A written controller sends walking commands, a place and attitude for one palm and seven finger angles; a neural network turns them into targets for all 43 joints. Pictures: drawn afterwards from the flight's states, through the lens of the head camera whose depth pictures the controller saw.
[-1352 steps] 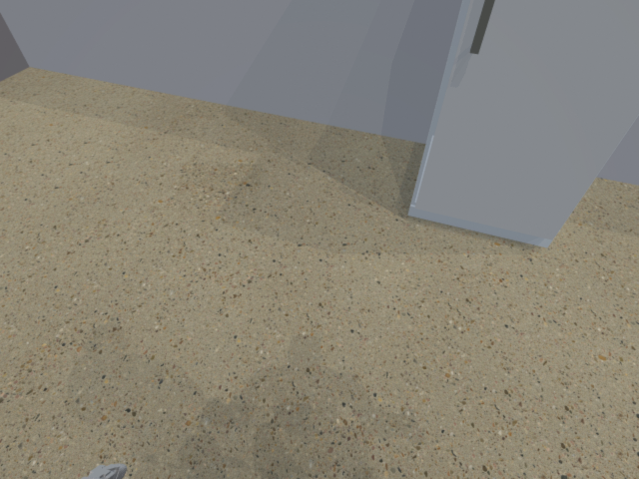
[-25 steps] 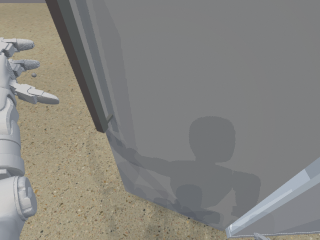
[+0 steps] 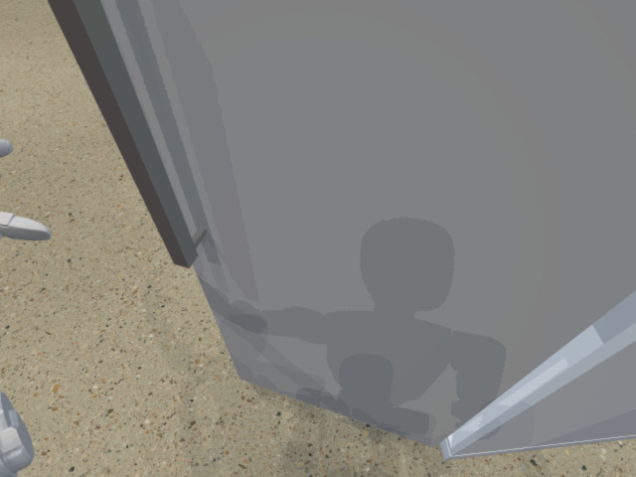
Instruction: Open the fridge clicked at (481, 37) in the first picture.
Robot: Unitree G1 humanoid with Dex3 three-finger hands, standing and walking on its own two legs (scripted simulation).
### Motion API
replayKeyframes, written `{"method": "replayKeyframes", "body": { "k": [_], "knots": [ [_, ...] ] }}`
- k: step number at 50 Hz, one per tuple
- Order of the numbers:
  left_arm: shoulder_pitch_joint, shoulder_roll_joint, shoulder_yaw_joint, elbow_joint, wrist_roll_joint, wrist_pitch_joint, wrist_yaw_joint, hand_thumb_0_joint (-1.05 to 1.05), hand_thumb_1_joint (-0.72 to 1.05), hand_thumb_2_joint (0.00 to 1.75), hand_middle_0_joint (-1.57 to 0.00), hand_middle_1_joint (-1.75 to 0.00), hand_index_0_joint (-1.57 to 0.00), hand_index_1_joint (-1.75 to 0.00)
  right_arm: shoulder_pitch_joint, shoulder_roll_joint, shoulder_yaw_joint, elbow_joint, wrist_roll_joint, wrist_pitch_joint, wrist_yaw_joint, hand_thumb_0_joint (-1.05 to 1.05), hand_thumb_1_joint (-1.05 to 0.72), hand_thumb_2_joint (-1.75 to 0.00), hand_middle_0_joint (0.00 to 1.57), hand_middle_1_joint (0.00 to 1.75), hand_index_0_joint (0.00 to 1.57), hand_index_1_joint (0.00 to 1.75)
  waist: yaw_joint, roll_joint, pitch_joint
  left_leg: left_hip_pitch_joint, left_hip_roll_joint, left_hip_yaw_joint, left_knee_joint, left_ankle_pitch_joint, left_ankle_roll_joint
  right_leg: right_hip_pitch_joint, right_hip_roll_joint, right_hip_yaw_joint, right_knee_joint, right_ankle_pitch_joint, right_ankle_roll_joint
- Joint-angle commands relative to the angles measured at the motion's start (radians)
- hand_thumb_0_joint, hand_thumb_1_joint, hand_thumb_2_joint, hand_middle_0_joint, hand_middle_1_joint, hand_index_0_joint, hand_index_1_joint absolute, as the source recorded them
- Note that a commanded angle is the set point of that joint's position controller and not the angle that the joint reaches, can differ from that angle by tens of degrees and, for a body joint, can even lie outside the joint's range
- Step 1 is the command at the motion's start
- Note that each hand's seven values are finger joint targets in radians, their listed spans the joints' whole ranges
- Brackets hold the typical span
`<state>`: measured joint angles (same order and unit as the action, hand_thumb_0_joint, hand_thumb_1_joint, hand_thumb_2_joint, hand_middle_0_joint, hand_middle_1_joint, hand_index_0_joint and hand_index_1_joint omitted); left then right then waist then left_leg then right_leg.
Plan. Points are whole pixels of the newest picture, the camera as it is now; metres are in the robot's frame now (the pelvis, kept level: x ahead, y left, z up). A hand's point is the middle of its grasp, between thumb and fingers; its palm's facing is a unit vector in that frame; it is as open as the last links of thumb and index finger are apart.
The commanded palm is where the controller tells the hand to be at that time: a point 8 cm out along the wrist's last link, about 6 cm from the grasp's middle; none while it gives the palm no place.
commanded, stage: slip the hand off the handle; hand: left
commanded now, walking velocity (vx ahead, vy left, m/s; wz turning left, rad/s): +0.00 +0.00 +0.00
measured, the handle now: (142, 116) +0.42 +0.20 +0.24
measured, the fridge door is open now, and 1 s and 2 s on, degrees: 66 66 66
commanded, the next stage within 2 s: draw the hand back to the body in 0.40 s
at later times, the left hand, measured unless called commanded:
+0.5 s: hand out of the picture +0.28 +0.37 +0.20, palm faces +0.40 -0.89 -0.21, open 14.7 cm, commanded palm +0.25 +0.40 +0.20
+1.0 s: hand out of the picture +0.22 +0.32 +0.19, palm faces +0.03 -0.99 -0.11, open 14.6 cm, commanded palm +0.19 +0.36 +0.19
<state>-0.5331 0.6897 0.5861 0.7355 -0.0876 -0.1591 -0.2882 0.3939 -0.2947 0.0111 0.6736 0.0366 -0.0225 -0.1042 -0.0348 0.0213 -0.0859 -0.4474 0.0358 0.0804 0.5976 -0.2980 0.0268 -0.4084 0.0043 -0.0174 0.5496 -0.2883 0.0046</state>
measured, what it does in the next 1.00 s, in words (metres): stands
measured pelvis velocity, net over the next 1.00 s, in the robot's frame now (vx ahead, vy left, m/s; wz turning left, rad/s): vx -0.01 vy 0.00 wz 0.06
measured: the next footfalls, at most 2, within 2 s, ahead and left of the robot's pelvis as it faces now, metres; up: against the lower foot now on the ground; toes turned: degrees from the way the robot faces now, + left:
none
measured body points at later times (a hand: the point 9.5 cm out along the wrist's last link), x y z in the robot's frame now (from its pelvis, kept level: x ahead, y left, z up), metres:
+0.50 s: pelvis -0.01 +0.00 +0.00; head -0.01 +0.00 +0.45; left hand +0.25 +0.42 +0.21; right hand +0.20 -0.22 -0.07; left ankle +0.00 +0.10 -0.73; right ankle -0.01 -0.13 -0.73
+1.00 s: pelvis -0.01 +0.00 +0.00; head -0.04 -0.01 +0.45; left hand +0.22 +0.38 +0.19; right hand +0.17 -0.23 -0.06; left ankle +0.00 +0.10 -0.73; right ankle -0.01 -0.13 -0.73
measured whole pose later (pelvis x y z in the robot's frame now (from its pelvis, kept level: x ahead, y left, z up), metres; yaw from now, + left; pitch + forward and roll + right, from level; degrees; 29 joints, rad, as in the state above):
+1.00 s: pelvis -0.01 +0.00 +0.00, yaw +4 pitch -1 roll -1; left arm -0.11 0.60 0.53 0.23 -0.37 0.14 -0.64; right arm 0.28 -0.30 0.08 0.60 0.09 -0.24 -0.10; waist 0.05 0.04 -0.05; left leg -0.29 0.00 0.03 0.59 -0.29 0.03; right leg -0.22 -0.02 -0.07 0.54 -0.30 0.01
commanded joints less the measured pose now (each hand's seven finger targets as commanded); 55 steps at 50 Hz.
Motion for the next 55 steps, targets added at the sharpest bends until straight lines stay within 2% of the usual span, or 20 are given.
{"method": "replayKeyframes", "body": {
  "k": [1, 10, 15, 19, 21, 26, 27, 30, 33, 34, 36, 38, 39, 42, 44, 48, 51, 52, 53, 55],
  "knots": [
    [-0.232, 0.364, 0.094, -0.384, -0.046, -0.032, 0.020, 0.00, -0.55, 0.20, -0.25, -1.15, -0.25, -1.15, -0.068, -0.140, -0.057, -0.147, -0.005, -0.069, -0.022, 0.00, -0.90, -0.90, 0.20, 0.30, 0.20, 0.30, 0.062, 0.123, -0.305, 0.278, -0.004, -0.077, -0.049, 0.411, 0.010, 0.083, 0.011, -0.020, -0.039, 0.293, -0.031],
    [-0.158, 0.257, 0.030, -0.520, -0.076, 0.083, 0.019, 0.00, -0.55, 0.20, -0.25, -1.15, -0.25, -1.15, -0.155, -0.120, -0.032, -0.166, 0.008, -0.124, -0.048, 0.00, -0.90, -0.90, 0.20, 0.30, 0.20, 0.30, 0.054, 0.108, -0.200, 0.290, -0.003, -0.104, -0.082, 0.315, -0.010, 0.041, -0.002, -0.035, -0.064, 0.207, -0.030],
    [-0.179, 0.237, -0.001, -0.506, -0.086, 0.091, 0.004, 0.00, -0.55, 0.20, -0.25, -1.15, -0.25, -1.15, -0.177, -0.120, -0.020, -0.155, 0.012, -0.142, -0.059, 0.00, -0.90, -0.90, 0.20, 0.30, 0.20, 0.30, 0.041, 0.067, -0.163, 0.277, -0.006, -0.117, -0.086, 0.249, -0.014, 0.022, -0.007, -0.036, -0.077, 0.161, -0.031],
    [-0.180, 0.196, -0.053, -0.585, -0.087, 0.078, -0.010, 0.00, -0.55, 0.20, -0.25, -1.15, -0.25, -1.15, -0.211, -0.104, -0.013, -0.165, 0.012, -0.155, -0.061, 0.00, -0.90, -0.90, 0.20, 0.30, 0.20, 0.30, 0.049, 0.148, -0.200, 0.321, -0.014, -0.118, -0.079, 0.268, -0.018, 0.039, -0.010, -0.032, -0.071, 0.165, -0.037],
    [-0.176, 0.188, -0.056, -0.559, -0.097, 0.082, -0.008, 0.00, -0.55, 0.20, -0.25, -1.15, -0.25, -1.15, -0.214, -0.104, -0.010, -0.157, 0.014, -0.163, -0.064, 0.00, -0.90, -0.90, 0.20, 0.30, 0.20, 0.30, 0.044, 0.110, -0.161, 0.303, -0.011, -0.131, -0.085, 0.226, -0.019, 0.024, -0.008, -0.038, -0.077, 0.137, -0.034],
    [-0.222, 0.263, -0.009, -0.501, -0.089, 0.091, -0.001, 0.00, -0.55, 0.20, -0.25, -1.15, -0.25, -1.15, -0.212, -0.114, -0.006, -0.143, 0.014, -0.175, -0.068, 0.00, -0.90, -0.90, 0.20, 0.30, 0.20, 0.30, 0.051, 0.110, -0.165, 0.266, -0.017, -0.128, -0.088, 0.188, -0.016, 0.036, -0.015, -0.033, -0.083, 0.114, -0.035],
    [-0.148, 0.212, -0.049, -0.387, -0.169, 0.148, -0.111, 0.00, -0.55, 0.20, -0.25, -1.15, -0.25, -1.15, -0.215, -0.133, 0.005, -0.145, 0.036, -0.176, -0.073, 0.00, -0.90, -0.90, 0.20, 0.30, 0.20, 0.30, 0.031, 0.124, -0.226, 0.323, -0.012, -0.136, -0.106, 0.199, -0.013, 0.107, -0.024, -0.030, -0.091, 0.143, -0.043],
    [-0.208, 0.316, 0.017, -0.552, -0.225, 0.203, -0.249, 0.00, -0.55, 0.20, -0.25, -1.15, -0.25, -1.15, -0.256, -0.127, 0.019, -0.192, 0.048, -0.192, -0.079, 0.00, -0.90, -0.90, 0.20, 0.30, 0.20, 0.30, 0.068, 0.155, -0.285, 0.365, -0.027, -0.138, -0.091, 0.305, 0.003, 0.183, -0.028, -0.031, -0.087, 0.249, -0.043],
    [-0.080, 0.381, 0.099, -0.492, -0.265, 0.231, -0.335, 0.00, -0.55, 0.20, -0.25, -1.15, -0.25, -1.15, -0.247, -0.132, 0.026, -0.202, 0.044, -0.203, -0.062, 0.00, -0.90, -0.90, 0.20, 0.30, 0.20, 0.30, 0.082, 0.096, -0.181, 0.329, -0.033, -0.145, -0.095, 0.290, 0.015, 0.178, -0.022, -0.033, -0.108, 0.232, -0.041],
    [-0.051, 0.315, 0.042, -0.489, -0.270, 0.227, -0.357, 0.00, -0.55, 0.20, -0.25, -1.15, -0.25, -1.15, -0.242, -0.120, 0.030, -0.212, 0.044, -0.211, -0.054, 0.00, -0.90, -0.90, 0.20, 0.30, 0.20, 0.30, 0.067, 0.065, -0.132, 0.310, -0.025, -0.146, -0.103, 0.281, 0.016, 0.163, -0.019, -0.042, -0.101, 0.229, -0.035],
    [-0.002, 0.329, 0.073, -0.478, -0.292, 0.221, -0.387, 0.00, -0.55, 0.20, -0.25, -1.15, -0.25, -1.15, -0.241, -0.128, 0.023, -0.227, 0.045, -0.220, -0.032, 0.00, -0.90, -0.90, 0.20, 0.30, 0.20, 0.30, 0.078, 0.032, -0.113, 0.292, -0.027, -0.152, -0.106, 0.252, 0.017, 0.146, -0.016, -0.043, -0.096, 0.200, -0.030],
    [0.035, 0.362, 0.115, -0.511, -0.298, 0.231, -0.392, 0.00, -0.55, 0.20, -0.25, -1.15, -0.25, -1.15, -0.244, -0.138, 0.014, -0.244, 0.045, -0.224, -0.012, 0.00, -0.90, -0.90, 0.20, 0.30, 0.20, 0.30, 0.097, 0.082, -0.127, 0.296, -0.033, -0.145, -0.095, 0.263, 0.016, 0.140, -0.019, -0.030, -0.091, 0.204, -0.032],
    [0.075, 0.292, 0.055, -0.522, -0.291, 0.239, -0.389, 0.00, -0.55, 0.20, -0.25, -1.15, -0.25, -1.15, -0.242, -0.123, 0.015, -0.253, 0.047, -0.234, -0.008, 0.00, -0.90, -0.90, 0.20, 0.30, 0.20, 0.30, 0.087, 0.076, -0.118, 0.291, -0.026, -0.140, -0.099, 0.252, 0.014, 0.137, -0.020, -0.042, -0.082, 0.192, -0.030],
    [0.091, 0.278, 0.071, -0.592, -0.315, 0.246, -0.388, 0.00, -0.55, 0.20, -0.25, -1.15, -0.25, -1.15, -0.245, -0.130, 0.012, -0.266, 0.051, -0.250, 0.003, 0.00, -0.90, -0.90, 0.20, 0.30, 0.20, 0.30, 0.091, 0.101, -0.116, 0.301, -0.029, -0.145, -0.102, 0.206, 0.013, 0.105, -0.017, -0.034, -0.090, 0.146, -0.023],
    [0.125, 0.227, 0.018, -0.659, -0.304, 0.252, -0.373, 0.00, -0.55, 0.20, -0.25, -1.15, -0.25, -1.15, -0.248, -0.120, 0.013, -0.266, 0.051, -0.266, 0.000, 0.00, -0.90, -0.90, 0.20, 0.30, 0.20, 0.30, 0.082, 0.089, -0.128, 0.311, -0.020, -0.140, -0.098, 0.207, 0.014, 0.111, -0.016, -0.041, -0.084, 0.143, -0.023],
    [0.132, 0.262, 0.078, -0.738, -0.321, 0.238, -0.344, 0.00, -0.48, 0.24, -0.25, -1.11, -0.25, -1.11, -0.254, -0.124, 0.014, -0.244, 0.045, -0.287, -0.006, 0.00, -0.90, -0.90, 0.20, 0.30, 0.20, 0.30, 0.090, 0.109, -0.128, 0.328, -0.022, -0.140, -0.099, 0.180, 0.014, 0.105, -0.016, -0.026, -0.104, 0.119, -0.021],
    [0.164, 0.206, 0.040, -0.747, -0.315, 0.240, -0.319, 0.00, -0.37, 0.29, -0.24, -1.04, -0.24, -1.04, -0.258, -0.108, 0.022, -0.237, 0.047, -0.304, -0.009, 0.00, -0.90, -0.90, 0.20, 0.30, 0.20, 0.30, 0.082, 0.089, -0.078, 0.307, -0.017, -0.149, -0.122, 0.130, 0.013, 0.100, -0.013, -0.039, -0.106, 0.084, -0.021],
    [0.083, 0.233, 0.017, -0.947, -0.110, 0.139, -0.058, 0.00, -0.33, 0.31, -0.24, -1.02, -0.24, -1.02, -0.193, -0.094, 0.009, -0.195, -0.008, -0.300, 0.022, 0.00, -0.90, -0.90, 0.20, 0.30, 0.20, 0.30, 0.100, 0.053, 0.011, 0.211, -0.022, -0.157, -0.125, 0.133, 0.008, 0.081, -0.026, -0.025, -0.162, 0.066, -0.033],
    [0.212, 0.131, -0.022, -0.900, -0.095, 0.126, 0.061, 0.00, -0.30, 0.32, -0.24, -1.00, -0.24, -1.00, -0.210, -0.104, 0.000, -0.171, -0.013, -0.303, 0.022, 0.00, -0.90, -0.90, 0.20, 0.30, 0.20, 0.30, 0.076, 0.028, 0.026, 0.215, 0.006, -0.153, -0.138, 0.089, -0.006, 0.077, -0.035, -0.024, -0.172, 0.057, -0.044],
    [0.405, 0.007, -0.066, -0.978, -0.067, 0.103, 0.210, 0.00, -0.22, 0.36, -0.24, -0.96, -0.24, -0.96, -0.238, -0.091, -0.004, -0.168, -0.010, -0.285, 0.022, 0.00, -0.90, -0.90, 0.20, 0.30, 0.20, 0.30, 0.094, 0.101, -0.009, 0.240, 0.016, -0.140, -0.162, 0.046, -0.010, 0.132, -0.049, -0.021, -0.161, 0.068, -0.040]
  ]
}}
